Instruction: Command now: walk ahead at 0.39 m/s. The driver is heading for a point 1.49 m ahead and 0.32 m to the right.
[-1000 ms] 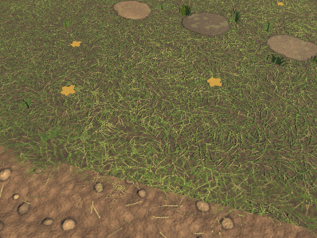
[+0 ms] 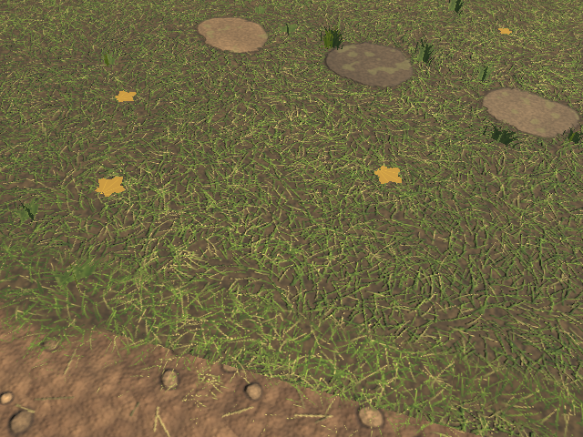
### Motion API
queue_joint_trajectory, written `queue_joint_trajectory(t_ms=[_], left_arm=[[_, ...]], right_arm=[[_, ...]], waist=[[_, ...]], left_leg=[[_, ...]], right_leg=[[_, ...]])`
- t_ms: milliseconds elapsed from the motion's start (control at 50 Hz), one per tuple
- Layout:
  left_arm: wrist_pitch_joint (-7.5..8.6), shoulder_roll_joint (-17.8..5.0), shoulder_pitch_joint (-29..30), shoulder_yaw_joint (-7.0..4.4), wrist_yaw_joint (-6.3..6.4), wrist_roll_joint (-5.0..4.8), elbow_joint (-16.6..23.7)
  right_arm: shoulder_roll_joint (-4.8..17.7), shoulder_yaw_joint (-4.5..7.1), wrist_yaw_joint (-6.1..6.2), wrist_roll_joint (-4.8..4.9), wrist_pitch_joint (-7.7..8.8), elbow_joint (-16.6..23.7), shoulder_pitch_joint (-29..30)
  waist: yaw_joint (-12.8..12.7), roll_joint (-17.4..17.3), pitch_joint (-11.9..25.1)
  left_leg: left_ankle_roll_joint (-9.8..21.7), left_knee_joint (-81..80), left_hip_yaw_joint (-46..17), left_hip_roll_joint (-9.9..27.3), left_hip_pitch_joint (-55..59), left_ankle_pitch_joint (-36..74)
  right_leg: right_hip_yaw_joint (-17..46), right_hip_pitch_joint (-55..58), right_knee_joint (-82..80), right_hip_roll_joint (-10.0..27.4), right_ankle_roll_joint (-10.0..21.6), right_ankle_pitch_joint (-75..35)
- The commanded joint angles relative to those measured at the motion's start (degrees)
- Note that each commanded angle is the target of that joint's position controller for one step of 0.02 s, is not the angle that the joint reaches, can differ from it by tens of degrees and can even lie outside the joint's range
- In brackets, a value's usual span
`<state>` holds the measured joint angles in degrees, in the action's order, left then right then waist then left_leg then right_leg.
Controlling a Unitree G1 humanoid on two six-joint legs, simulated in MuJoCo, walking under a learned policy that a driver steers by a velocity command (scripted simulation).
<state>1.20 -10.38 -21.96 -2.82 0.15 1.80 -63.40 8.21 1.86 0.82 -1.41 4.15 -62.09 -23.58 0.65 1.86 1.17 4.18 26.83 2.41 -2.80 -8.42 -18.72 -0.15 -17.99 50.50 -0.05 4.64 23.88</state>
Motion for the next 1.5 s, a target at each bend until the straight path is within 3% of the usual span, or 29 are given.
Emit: queue_joint_trajectory(t_ms=[20,120,240,280,320,340,360,380,400,440,480,540,760,820,860,880,900,920,940,980,1020,1120,1300,1400,1420,1440,1460,1480,1500], left_arm=[[2.9,-2.2,8.3,-0.25,-1.55,0.19,6.2],[1.82,-1.8,13.3,-0.45,-2.14,0.21,8.4],[1.46,-1.6,24.9,0.66,-1.95,-0.78,14.1],[1.69,-3.8,20.2,-0.17,-1.17,-0.92,13.3],[2.52,-6.2,5.3,-1.69,-0.3,-1.08,8.6],[2.94,-8.8,-2.8,-2.77,0.23,-0.08,6.3],[3.09,-14.3,-8.4,-3.94,0.27,1.31,6.0],[2.24,-14.3,-5.4,-4.12,-0.5,-0.15,6.0],[2.24,-11.0,2.4,-3.25,-0.68,-1.19,7.3],[3.45,-4.9,8.2,-1.52,-0.97,-1.08,8.0],[4.46,-2.5,5.8,-0.47,-0.37,-0.93,6.1],[5.39,-4.2,1.1,-0.42,-0.03,-0.99,4.5],[5.23,-5.2,-10.9,0.57,0.76,-0.81,1.9],[5.1,-6.3,-9.5,0.32,1.27,-0.28,1.7],[4.84,-7.5,-8.0,0.0,1.37,-0.19,1.7],[4.73,-7.4,-6.9,0.08,1.25,-0.7,2.2],[4.82,-4.0,-8.0,0.98,0.76,-2.13,4.3],[4.42,-1.2,-14.2,1.07,0.45,-3.33,4.0],[3.89,-5.8,-8.4,-0.27,0.7,-1.9,4.4],[4.01,-3.9,-1.9,-0.3,0.26,-1.31,6.1],[2.43,-2.2,-3.6,-0.41,-0.47,-0.05,5.5],[0.25,-1.7,3.6,-0.8,-1.64,-0.08,8.9],[0.71,-1.2,21.4,0.44,-2.59,-0.31,16.2],[0.77,-4.6,11.4,-1.32,-2.04,0.08,14.3],[1.07,-6.2,5.5,-2.2,-1.86,0.36,12.5],[1.38,-9.4,-1.8,-3.63,-1.34,1.1,10.7],[1.26,-15.6,-1.5,-5.21,-0.77,1.29,11.4],[0.38,-16.4,-2.5,-5.35,-0.91,-0.41,11.7],[0.2,-14.8,1.2,-4.8,-0.44,-0.82,11.8]], right_arm=[[6.5,1.05,0.18,0.18,0.67,0.1,-7.0],[4.3,-0.26,0.47,0.36,2.01,-1.7,-11.3],[6.6,-0.47,0.8,0.27,2.39,-1.7,-11.0],[8.0,-0.19,0.85,0.36,2.7,-1.6,-9.4],[9.5,0.27,0.84,0.59,2.46,-1.4,-7.7],[8.8,0.11,0.54,0.77,2.38,-0.8,-7.6],[2.7,-0.96,0.01,1.39,2.16,0.9,-11.2],[4.4,0.12,-0.51,1.86,1.78,0.7,-13.1],[6.8,0.7,-0.48,0.77,1.42,2.5,-6.9],[5.6,0.9,-0.99,0.05,1.51,4.0,-0.5],[3.5,0.8,-1.48,-1.01,0.13,3.6,-2.2],[3.5,1.09,-1.96,-1.01,-1.18,5.2,1.4],[3.9,0.29,-2.61,0.33,-1.04,13.8,26.5],[5.3,0.86,-2.14,0.25,-0.36,13.9,24.5],[7.3,2.09,-1.27,0.13,0.32,10.4,13.3],[9.1,3.01,-0.73,-0.64,0.88,7.5,3.8],[14.5,4.5,-0.1,-2.2,1.09,6.1,-5.3],[16.8,5.12,-0.9,-1.82,0.54,6.3,-4.6],[13.7,4.56,-1.32,0.12,0.06,6.8,0.6],[7.4,2.72,-1.61,0.22,0.89,8.0,9.1],[4.2,1.65,-0.86,0.37,1.71,6.5,8.1],[7.1,1.95,-0.31,0.54,3.11,4.9,2.5],[8.3,1.48,1.13,0.44,2.64,3.1,-5.3],[11.7,2.46,2.2,-0.14,1.11,3.7,-3.1],[12.4,2.72,1.87,-0.08,0.71,4.4,-2.3],[12.7,2.89,1.3,0.32,0.65,5.9,-0.4],[6.2,1.78,0.03,0.95,0.81,9.6,-2.5],[9.9,2.47,-0.5,0.92,1.5,12.6,3.8],[9.8,2.21,-0.85,0.99,2.38,14.4,8.4]], waist=[[0.8,-5.1,-12.1],[0.5,-6.8,-8.3],[1.3,-9.3,-9.6],[-1.7,-9.0,-6.7],[-8.1,-7.4,1.1],[-10.9,-5.8,5.5],[-9.2,4.6,12.7],[-7.1,8.0,14.5],[-4.0,2.7,4.0],[-1.4,-2.7,-4.4],[1.3,-1.5,-4.7],[1.9,-0.2,-5.7],[-4.2,2.0,-7.9],[-1.8,2.6,-6.4],[3.0,2.9,-0.6],[7.1,1.9,4.1],[8.8,-5.1,11.8],[5.3,-13.0,16.5],[4.0,-3.9,9.8],[0.7,-1.8,-2.0],[-1.9,-4.0,-3.8],[-2.4,-5.0,-5.7],[1.6,-5.5,-8.0],[-4.3,-8.7,-1.0],[-6.8,-8.2,2.2],[-11.1,-4.5,5.9],[-6.8,8.5,10.1],[-8.1,4.4,12.3],[-6.5,0.8,3.6]], left_leg=[[6.9,-21.5,-25.2,18.0,8.5,-7.9],[6.1,-18.2,-11.8,13.6,12.2,25.0],[5.9,-17.3,-7.0,13.2,7.5,39.6],[4.8,-10.9,-5.5,14.0,9.2,55.0],[3.1,6.6,-3.3,12.6,9.2,60.2],[2.7,19.5,-2.5,10.6,0.5,46.6],[1.4,40.7,0.3,3.8,-13.5,8.9],[1.3,53.3,-4.5,-2.0,-24.3,-9.0],[2.2,53.7,-5.9,3.1,-28.8,-3.3],[2.1,47.0,-5.4,6.8,-25.0,3.5],[1.0,42.2,-5.2,8.2,-19.8,3.9],[-0.3,37.6,-2.9,8.6,-23.0,6.2],[-0.7,8.4,3.6,5.0,-27.5,19.0],[2.0,5.0,4.1,2.7,-22.4,12.7],[4.3,1.6,4.8,-0.6,-9.5,10.1],[5.9,-1.1,2.5,1.7,3.7,12.8],[10.2,-1.5,-14.8,16.3,20.3,7.6],[17.4,-8.0,-39.8,29.0,28.4,8.4],[14.7,-10.6,-35.4,25.5,21.2,1.6],[9.5,-15.8,-20.7,20.9,5.5,6.3],[5.9,-17.9,-11.7,17.0,-0.7,12.2],[3.6,-19.4,-1.8,15.4,0.1,22.9],[1.6,-16.6,8.4,15.8,10.5,40.0],[1.7,3.9,12.0,18.1,16.4,68.7],[1.8,14.1,12.0,18.0,13.7,64.1],[0.5,29.9,12.6,16.5,3.9,49.9],[-2.3,51.3,11.4,6.2,-20.9,-2.9],[-2.8,59.7,-1.7,0.6,-31.6,-10.8],[-2.3,56.7,-4.6,5.1,-37.1,-4.5]], right_leg=[[0.6,-25.6,9.5,3.7,0.4,-6.6],[-4.0,-26.2,6.0,2.4,-1.7,-12.4],[-8.4,-14.0,-13.7,-0.8,0.0,-16.9],[-8.6,-5.8,-15.9,-3.0,2.3,-16.4],[-8.2,10.0,-21.2,-4.8,4.4,-18.4],[-2.1,22.5,-22.2,1.1,5.9,-14.0],[21.7,34.7,-24.9,18.5,10.5,-3.9],[43.7,34.9,-36.3,23.8,16.1,2.6],[35.9,26.0,-38.5,21.6,13.9,9.3],[22.3,11.3,-41.5,16.6,10.5,-2.9],[14.1,6.0,-42.2,13.1,8.4,-13.4],[8.6,6.4,-43.0,11.4,8.2,-22.3],[1.9,20.8,-41.0,10.4,5.5,-42.9],[1.0,25.3,-34.9,12.0,5.5,-57.0],[-0.1,25.6,-21.9,11.4,4.4,-66.9],[-1.5,18.8,-10.6,9.7,3.5,-59.2],[-4.2,3.4,8.3,5.4,1.9,-36.7],[-2.3,-12.8,25.9,-4.5,0.8,7.6],[3.6,-16.6,27.5,-0.4,1.7,2.0],[3.5,-15.1,21.3,3.5,1.7,-6.5],[3.3,-10.7,17.5,4.9,0.8,-8.5],[1.3,-17.8,13.6,5.7,-0.4,-16.0],[-7.6,-18.4,-11.8,2.6,0.9,-23.7],[-10.8,-5.0,-15.0,-4.4,6.9,-11.0],[-9.7,2.5,-18.4,-5.6,8.5,-10.3],[-2.6,14.7,-23.9,-1.8,11.2,-9.4],[25.1,32.3,-25.3,15.9,19.3,-11.6],[42.6,34.5,-33.6,19.6,23.0,-9.9],[33.7,28.8,-35.5,18.8,20.5,-11.5]])
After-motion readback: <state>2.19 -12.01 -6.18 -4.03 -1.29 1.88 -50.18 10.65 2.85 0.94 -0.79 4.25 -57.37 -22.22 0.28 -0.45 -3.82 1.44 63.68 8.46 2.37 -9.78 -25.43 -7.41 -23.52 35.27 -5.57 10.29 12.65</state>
